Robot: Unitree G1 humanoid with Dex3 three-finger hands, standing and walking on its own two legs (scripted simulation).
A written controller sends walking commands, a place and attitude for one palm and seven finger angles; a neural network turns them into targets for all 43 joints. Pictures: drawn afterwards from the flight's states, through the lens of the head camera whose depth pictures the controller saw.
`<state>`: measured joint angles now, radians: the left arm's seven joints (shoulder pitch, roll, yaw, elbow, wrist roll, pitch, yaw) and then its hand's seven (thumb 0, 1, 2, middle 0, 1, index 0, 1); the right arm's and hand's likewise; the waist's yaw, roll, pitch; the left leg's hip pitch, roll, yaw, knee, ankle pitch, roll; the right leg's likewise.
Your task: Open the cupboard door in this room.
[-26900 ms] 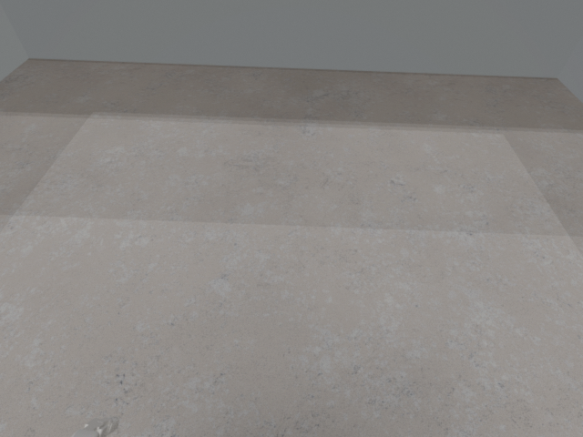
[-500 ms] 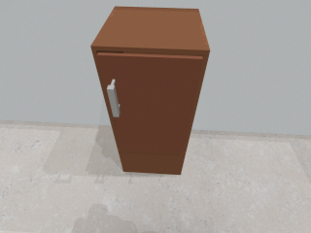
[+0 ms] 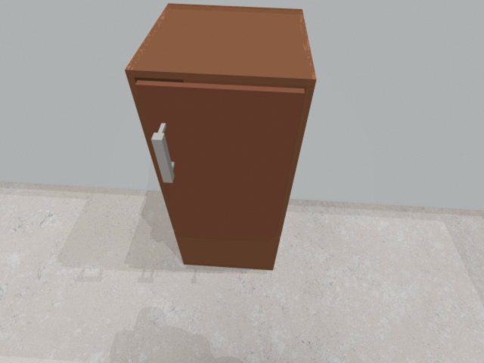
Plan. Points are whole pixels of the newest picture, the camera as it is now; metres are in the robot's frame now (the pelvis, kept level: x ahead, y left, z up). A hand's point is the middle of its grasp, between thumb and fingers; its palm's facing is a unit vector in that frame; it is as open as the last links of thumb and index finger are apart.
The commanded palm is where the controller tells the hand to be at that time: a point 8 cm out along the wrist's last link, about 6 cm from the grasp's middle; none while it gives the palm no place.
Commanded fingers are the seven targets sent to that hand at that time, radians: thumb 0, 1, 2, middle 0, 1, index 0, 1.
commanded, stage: come to a stop and stand still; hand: left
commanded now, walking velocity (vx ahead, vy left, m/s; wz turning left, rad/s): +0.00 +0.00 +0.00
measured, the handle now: (165, 153) +0.58 +0.22 -0.03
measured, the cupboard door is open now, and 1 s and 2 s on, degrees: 0 0 0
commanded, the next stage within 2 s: look again from close up in 0.74 s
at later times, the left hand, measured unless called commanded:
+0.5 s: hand out of the picture +0.05 +0.16 -0.18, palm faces +0.01 -0.98 -0.20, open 7.4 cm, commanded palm none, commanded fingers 0.00 0.90 0.90 -0.20 -0.30 -0.20 -0.30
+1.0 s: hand out of the picture +0.05 +0.15 -0.18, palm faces +0.02 -0.98 -0.19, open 7.4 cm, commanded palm none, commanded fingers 0.00 0.90 0.90 -0.20 -0.30 -0.20 -0.30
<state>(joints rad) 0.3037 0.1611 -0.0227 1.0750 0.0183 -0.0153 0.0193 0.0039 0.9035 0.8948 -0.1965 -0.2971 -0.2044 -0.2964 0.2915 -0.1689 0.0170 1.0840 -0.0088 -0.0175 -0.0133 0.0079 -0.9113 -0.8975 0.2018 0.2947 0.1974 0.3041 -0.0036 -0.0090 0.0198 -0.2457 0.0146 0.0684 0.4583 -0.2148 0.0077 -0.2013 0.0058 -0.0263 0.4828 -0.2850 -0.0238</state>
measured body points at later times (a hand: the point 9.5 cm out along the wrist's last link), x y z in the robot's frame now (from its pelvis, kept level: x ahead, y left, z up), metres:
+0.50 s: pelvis +0.04 -0.01 +0.00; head +0.05 -0.01 +0.45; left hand +0.05 +0.22 -0.16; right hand +0.06 -0.24 -0.16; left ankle +0.02 +0.12 -0.74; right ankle -0.02 -0.10 -0.74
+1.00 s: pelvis +0.05 -0.02 +0.00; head +0.06 -0.02 +0.45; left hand +0.05 +0.20 -0.16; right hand +0.06 -0.24 -0.16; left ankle +0.02 +0.12 -0.74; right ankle -0.02 -0.10 -0.74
